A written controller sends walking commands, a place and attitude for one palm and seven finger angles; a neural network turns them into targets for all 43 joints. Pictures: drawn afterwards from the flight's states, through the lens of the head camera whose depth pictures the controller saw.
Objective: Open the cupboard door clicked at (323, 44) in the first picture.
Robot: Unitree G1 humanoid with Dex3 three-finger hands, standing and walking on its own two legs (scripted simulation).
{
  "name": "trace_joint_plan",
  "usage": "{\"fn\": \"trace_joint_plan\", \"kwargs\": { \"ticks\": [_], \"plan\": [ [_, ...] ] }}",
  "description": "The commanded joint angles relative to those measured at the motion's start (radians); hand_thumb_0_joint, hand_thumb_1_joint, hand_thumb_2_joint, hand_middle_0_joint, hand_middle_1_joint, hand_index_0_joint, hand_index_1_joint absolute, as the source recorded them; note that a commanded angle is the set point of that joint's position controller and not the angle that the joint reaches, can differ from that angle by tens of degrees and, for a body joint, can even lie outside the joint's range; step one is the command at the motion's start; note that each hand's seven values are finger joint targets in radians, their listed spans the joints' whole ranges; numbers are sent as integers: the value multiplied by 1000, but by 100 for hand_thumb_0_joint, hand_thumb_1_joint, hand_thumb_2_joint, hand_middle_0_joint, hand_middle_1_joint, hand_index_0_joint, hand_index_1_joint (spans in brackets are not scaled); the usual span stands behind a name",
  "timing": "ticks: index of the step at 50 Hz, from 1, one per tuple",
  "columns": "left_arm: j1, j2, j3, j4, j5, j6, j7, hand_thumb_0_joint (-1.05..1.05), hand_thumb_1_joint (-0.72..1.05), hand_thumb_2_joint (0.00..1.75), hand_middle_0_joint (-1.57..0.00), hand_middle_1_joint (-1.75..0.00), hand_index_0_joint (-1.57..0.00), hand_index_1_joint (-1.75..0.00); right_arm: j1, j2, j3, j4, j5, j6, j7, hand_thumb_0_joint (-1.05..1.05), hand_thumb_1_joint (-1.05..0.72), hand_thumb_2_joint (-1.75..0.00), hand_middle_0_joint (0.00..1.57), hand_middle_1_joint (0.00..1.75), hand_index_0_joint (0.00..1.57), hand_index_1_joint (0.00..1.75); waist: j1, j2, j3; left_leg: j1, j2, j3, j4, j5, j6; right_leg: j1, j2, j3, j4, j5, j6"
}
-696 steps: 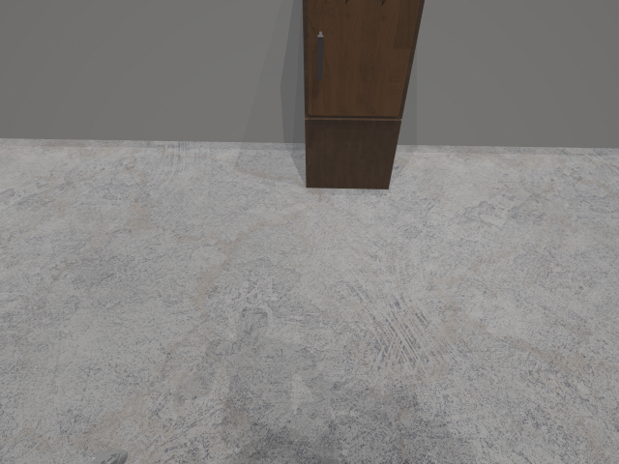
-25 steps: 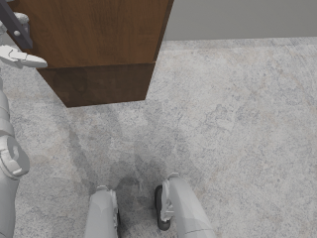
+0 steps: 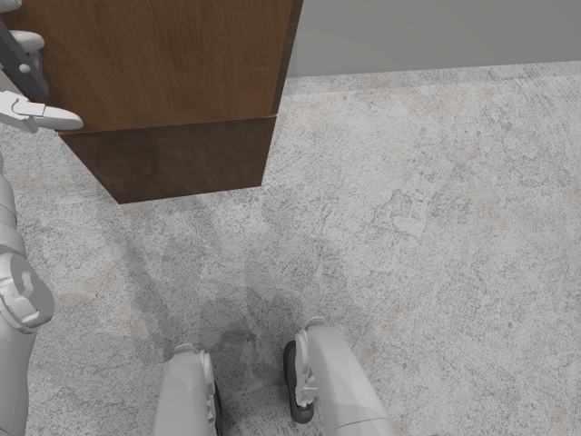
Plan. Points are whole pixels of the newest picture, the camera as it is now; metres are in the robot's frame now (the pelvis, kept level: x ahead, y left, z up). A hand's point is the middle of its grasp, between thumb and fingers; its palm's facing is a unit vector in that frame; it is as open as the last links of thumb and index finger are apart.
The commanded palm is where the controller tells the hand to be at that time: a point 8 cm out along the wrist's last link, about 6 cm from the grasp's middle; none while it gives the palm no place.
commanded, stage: close the thumb around the handle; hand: left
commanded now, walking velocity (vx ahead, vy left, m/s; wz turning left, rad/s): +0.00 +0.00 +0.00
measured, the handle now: (3, 30) +0.60 +0.27 +0.05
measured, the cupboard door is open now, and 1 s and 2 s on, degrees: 0 1 49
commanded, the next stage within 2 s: pull the door open along its arc in 0.72 s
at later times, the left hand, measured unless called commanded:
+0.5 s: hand (21, 72) +0.54 +0.25 +0.05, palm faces +0.09 -1.00 -0.04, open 7.9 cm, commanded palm +0.53 +0.27 +0.04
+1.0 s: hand (31, 75) +0.54 +0.24 +0.05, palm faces +0.09 -1.00 -0.04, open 5.7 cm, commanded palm +0.50 +0.26 +0.04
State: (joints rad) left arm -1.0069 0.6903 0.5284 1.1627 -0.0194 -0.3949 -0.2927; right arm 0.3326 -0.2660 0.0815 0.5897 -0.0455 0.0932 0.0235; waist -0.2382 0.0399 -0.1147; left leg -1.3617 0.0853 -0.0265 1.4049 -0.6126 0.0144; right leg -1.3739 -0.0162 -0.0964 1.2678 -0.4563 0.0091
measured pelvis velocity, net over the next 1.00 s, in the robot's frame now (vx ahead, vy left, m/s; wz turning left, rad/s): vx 0.00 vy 0.00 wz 0.00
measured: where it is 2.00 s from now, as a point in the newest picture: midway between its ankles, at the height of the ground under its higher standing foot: (256, 414)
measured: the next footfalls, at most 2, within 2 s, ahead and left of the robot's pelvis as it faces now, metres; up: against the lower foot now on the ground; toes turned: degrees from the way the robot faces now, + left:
none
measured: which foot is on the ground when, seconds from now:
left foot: down 0.00-1.00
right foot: down 0.00-1.00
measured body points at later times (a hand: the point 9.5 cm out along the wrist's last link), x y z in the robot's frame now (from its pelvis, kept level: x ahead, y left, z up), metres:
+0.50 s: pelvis +0.00 +0.00 +0.00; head +0.20 +0.04 +0.40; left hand +0.53 +0.30 +0.05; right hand +0.01 -0.26 -0.10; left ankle +0.01 +0.11 -0.60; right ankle +0.06 -0.13 -0.60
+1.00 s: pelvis +0.00 +0.00 +0.00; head +0.19 +0.03 +0.41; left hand +0.53 +0.29 +0.05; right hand +0.01 -0.26 -0.11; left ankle +0.01 +0.11 -0.60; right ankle +0.06 -0.13 -0.60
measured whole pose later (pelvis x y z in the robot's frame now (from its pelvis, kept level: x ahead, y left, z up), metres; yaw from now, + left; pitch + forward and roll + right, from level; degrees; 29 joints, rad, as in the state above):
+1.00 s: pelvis +0.00 +0.00 +0.00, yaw +0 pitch +32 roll -5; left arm -0.96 0.65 0.52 1.12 -0.05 -0.40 -0.28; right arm 0.33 -0.27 0.07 0.59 -0.04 0.09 0.02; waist -0.22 0.04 -0.12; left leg -1.35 0.08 -0.01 1.40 -0.61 0.02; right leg -1.37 -0.02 -0.08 1.27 -0.45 0.01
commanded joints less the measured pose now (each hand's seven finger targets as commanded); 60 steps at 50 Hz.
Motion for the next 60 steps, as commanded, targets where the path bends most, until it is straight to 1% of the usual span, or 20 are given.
{"fn": "trace_joint_plan", "kwargs": {
  "ticks": [1, 6, 8, 10, 13, 15, 20, 23, 25, 26, 30, 35, 36, 38, 41, 42, 50, 51, 58, 60],
  "plan": [
    [-385, 278, 26, -211, -30, -72, -4, 0, -50, 30, -30, -120, -30, -120, 211, -203, -77, -21, 3, 2, -10, 0, -90, -90, 20, 30, 20, 30, 1, 214, -605, 442, -39, -60, -169, 497, 10, 345, 52, 42, -115, 263, -24],
    [-399, 234, -6, -209, -31, -73, -3, 0, -22, 42, -32, -123, -32, -123, 212, -204, -80, -14, 2, -1, -13, 0, -90, -90, 20, 30, 20, 30, -8, 227, -597, 480, -38, -72, -177, 507, 5, 295, 49, 32, -114, 239, -25],
    [-401, 259, 14, -215, -32, -77, 0, 0, -11, 47, -33, -124, -33, -124, 213, -204, -80, -15, 0, -2, -14, 0, -90, -90, 20, 30, 20, 30, -1, 212, -606, 454, -40, -65, -172, 498, 8, 330, 50, 40, -114, 252, -24],
    [-398, 216, -14, -196, -32, -78, 0, 0, 0, 52, -34, -125, -34, -125, 213, -202, -81, -11, 0, -3, -12, 0, -90, -90, 20, 30, 20, 30, -12, 214, -596, 466, -40, -67, -173, 499, 6, 306, 49, 36, -117, 245, -24],
    [-392, 277, 23, -180, -27, -75, 0, 0, 17, 59, -35, -127, -35, -127, 206, -204, -75, -17, 2, -2, -17, 0, -90, -90, 20, 30, 20, 30, -6, 177, -577, 394, -44, -54, -169, 455, 15, 356, 49, 47, -118, 245, -22],
    [-401, 263, 11, -211, -25, -86, -3, 0, 28, 64, -36, -128, -36, -128, 208, -203, -77, -18, 0, -4, -14, 0, -90, -90, 20, 30, 20, 30, 1, 231, -616, 454, -42, -61, -171, 492, 8, 331, 49, 41, -110, 250, -27],
    [-389, 248, 3, -187, -33, -84, -10, 0, 56, 76, -38, -131, -38, -131, 202, -204, -76, -18, 2, -3, -14, 0, -90, -90, 20, 30, 20, 30, 0, 230, -587, 453, -41, -65, -173, 487, 5, 312, 50, 38, -113, 237, -27],
    [-400, 258, 10, -205, -35, -82, -7, 0, 73, 83, -39, -133, -39, -133, 206, -206, -79, -17, 2, -3, -16, 0, -90, -90, 20, 30, 20, 30, -4, 208, -614, 454, -41, -66, -169, 493, 8, 329, 51, 41, -113, 248, -24],
    [-403, 242, -1, -209, -34, -84, -9, 0, 84, 88, -40, -134, -40, -134, 206, -204, -79, -13, 1, -3, -15, 0, -90, -90, 20, 30, 20, 30, -1, 240, -616, 480, -40, -70, -170, 510, 3, 304, 49, 36, -109, 246, -27],
    [-401, 249, 6, -189, -35, -80, -8, 0, 90, 90, -40, -135, -40, -135, 206, -206, -79, -11, 1, -3, -15, 0, -90, -90, 20, 30, 20, 30, -7, 214, -596, 458, -40, -68, -167, 494, 6, 306, 50, 37, -112, 243, -25],
    [-387, 269, 23, -212, -35, -85, -8, 0, 90, 90, -40, -135, -40, -135, 208, -205, -78, -15, 1, -4, -15, 0, -90, -90, 20, 30, 20, 30, 10, 233, -627, 467, -42, -66, -168, 516, 4, 330, 49, 39, -107, 262, -28],
    [-387, 295, 51, -206, -37, -80, 4, 0, 90, 90, -40, -135, -40, -135, 205, -205, -75, -21, 1, -1, -17, 0, -90, -90, 20, 30, 20, 30, 9, 199, -610, 430, -41, -62, -167, 499, 9, 347, 49, 41, -105, 265, -24],
    [-383, 296, 44, -206, -28, -81, 7, 0, 90, 90, -40, -135, -40, -135, 201, -203, -75, -25, 3, -2, -18, 0, -90, -90, 20, 30, 20, 30, 14, 220, -605, 430, -43, -59, -168, 493, 7, 343, 48, 44, -106, 255, -25],
    [-394, 284, 27, -179, -21, -76, 13, 0, 90, 90, -40, -135, -40, -135, 198, -202, -72, -21, 4, -3, -17, 0, -90, -90, 20, 30, 20, 30, -4, 172, -554, 385, -42, -55, -169, 440, 14, 338, 50, 45, -117, 223, -21],
    [-419, 305, 31, -161, -10, -78, 14, 0, 90, 90, -40, -135, -40, -135, 199, -204, -68, -20, 3, -6, -21, 0, -90, -90, 20, 30, 20, 30, -4, 201, -563, 378, -44, -57, -166, 421, 14, 323, 49, 46, -110, 202, -23],
    [-387, 225, -17, -178, -19, -77, 9, 0, 90, 90, -40, -135, -40, -135, 202, -199, -73, -26, 2, -8, -17, 0, -90, -90, 20, 30, 20, 30, -1, 200, -587, 406, -46, -59, -174, 433, 12, 328, 49, 44, -112, 207, -24],
    [-175, 186, 5, -281, -62, -74, -5, 0, 90, 90, -40, -135, -40, -135, 184, -194, -88, -53, 15, -5, -4, 0, -90, -90, 20, 30, 20, 30, 59, 190, -646, 470, -47, -46, -203, 519, 4, 409, 49, 44, -119, 296, -25],
    [-144, 180, 9, -311, -71, -73, -5, 0, 90, 90, -40, -135, -40, -135, 180, -193, -93, -59, 16, -4, -2, 0, -90, -90, 20, 30, 20, 30, 63, 154, -651, 467, -46, -46, -208, 520, 6, 433, 49, 44, -125, 306, -23],
    [183, 6, -60, -488, -130, -67, 10, 0, 90, 90, -40, -135, -40, -135, 127, -171, -115, -98, 40, -20, 10, 0, -90, -90, 20, 30, 20, 30, 116, 105, -601, 495, -56, -16, -272, 545, 1, 521, 46, 43, -169, 349, -22],
    [250, -55, -96, -531, -142, -75, 24, 0, 90, 90, -40, -135, -40, -135, 117, -164, -122, -98, 45, -28, 11, 0, -90, -90, 20, 30, 20, 30, 116, 93, -569, 518, -56, -12, -285, 571, -2, 520, 45, 39, -177, 360, -22]
  ]
}}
